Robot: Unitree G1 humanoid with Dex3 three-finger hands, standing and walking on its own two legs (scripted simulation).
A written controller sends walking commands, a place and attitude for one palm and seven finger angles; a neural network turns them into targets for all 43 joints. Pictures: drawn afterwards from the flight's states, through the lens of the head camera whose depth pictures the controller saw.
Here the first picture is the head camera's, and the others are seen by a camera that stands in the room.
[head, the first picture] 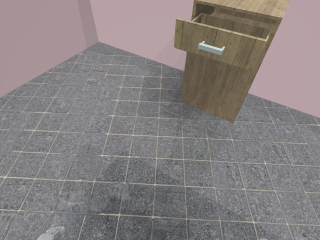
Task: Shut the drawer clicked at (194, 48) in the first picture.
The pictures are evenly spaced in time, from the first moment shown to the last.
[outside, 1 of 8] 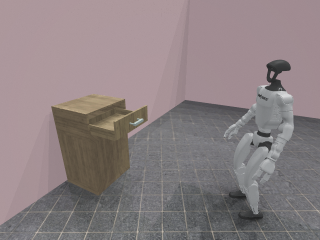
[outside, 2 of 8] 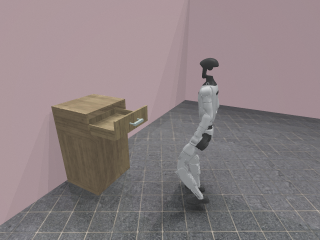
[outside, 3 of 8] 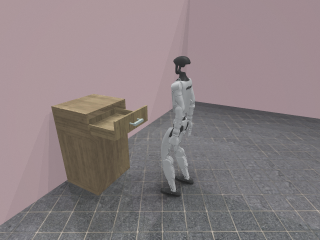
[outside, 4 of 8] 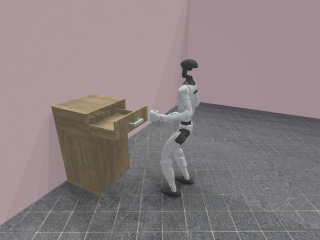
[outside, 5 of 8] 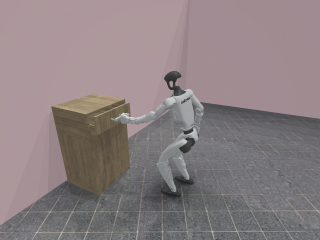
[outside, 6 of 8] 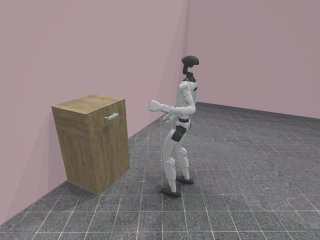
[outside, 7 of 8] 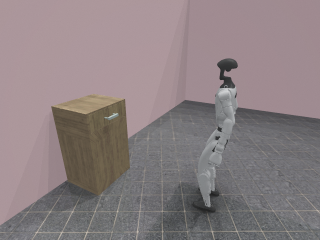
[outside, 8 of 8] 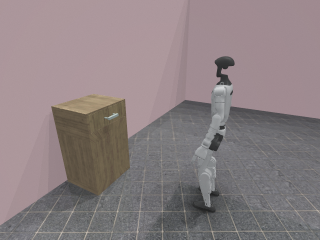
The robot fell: no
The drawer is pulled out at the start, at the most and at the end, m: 0.29 0.29 0.00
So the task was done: yes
